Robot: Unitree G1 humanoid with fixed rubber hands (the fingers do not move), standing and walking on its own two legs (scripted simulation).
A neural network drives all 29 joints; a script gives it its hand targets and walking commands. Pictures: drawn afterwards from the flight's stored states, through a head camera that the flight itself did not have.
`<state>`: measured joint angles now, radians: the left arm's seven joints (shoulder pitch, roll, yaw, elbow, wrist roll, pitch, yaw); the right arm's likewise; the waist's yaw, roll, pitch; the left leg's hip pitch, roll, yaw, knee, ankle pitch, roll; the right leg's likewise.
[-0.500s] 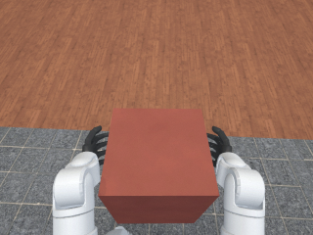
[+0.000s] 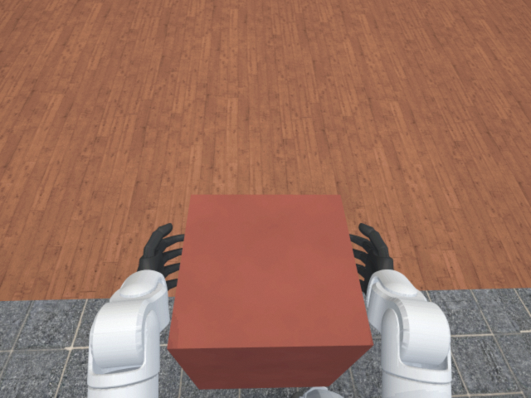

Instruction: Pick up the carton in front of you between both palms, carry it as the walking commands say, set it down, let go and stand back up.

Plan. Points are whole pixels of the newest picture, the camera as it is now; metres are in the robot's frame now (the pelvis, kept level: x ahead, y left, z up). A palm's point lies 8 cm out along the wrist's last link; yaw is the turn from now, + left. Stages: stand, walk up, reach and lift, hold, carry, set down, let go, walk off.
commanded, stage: carry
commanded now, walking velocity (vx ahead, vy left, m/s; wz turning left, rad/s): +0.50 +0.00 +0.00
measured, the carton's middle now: (265, 298) +0.26 +0.00 +0.01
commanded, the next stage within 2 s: none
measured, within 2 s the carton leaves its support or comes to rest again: neither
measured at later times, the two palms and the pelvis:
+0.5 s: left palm (192, 75) +0.65 +0.14 +0.16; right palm (342, 79) +0.67 -0.16 +0.16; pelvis +0.33 -0.02 -0.01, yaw +2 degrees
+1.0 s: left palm (206, 13) +1.06 +0.16 +0.13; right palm (310, 18) +1.06 -0.14 +0.13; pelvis +0.66 +0.00 -0.02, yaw +2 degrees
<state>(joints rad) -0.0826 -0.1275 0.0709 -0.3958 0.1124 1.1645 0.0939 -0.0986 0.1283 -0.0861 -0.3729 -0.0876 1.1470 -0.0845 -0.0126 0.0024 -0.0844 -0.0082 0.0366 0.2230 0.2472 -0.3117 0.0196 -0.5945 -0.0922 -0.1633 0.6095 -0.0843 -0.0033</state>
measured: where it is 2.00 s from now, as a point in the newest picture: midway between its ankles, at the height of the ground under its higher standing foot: (248, 164)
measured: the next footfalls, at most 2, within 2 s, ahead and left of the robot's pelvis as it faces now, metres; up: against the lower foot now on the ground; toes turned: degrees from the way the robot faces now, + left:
right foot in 0.10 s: +0.26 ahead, -0.11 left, +0.00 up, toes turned -10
left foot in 0.58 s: +0.56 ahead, +0.09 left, +0.00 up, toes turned +9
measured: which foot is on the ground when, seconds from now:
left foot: down 0.00-0.14, up 0.16-0.56, down 0.58-1.00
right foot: up 0.00-0.08, down 0.10-0.60, up 0.62-0.98, down 1.00-1.00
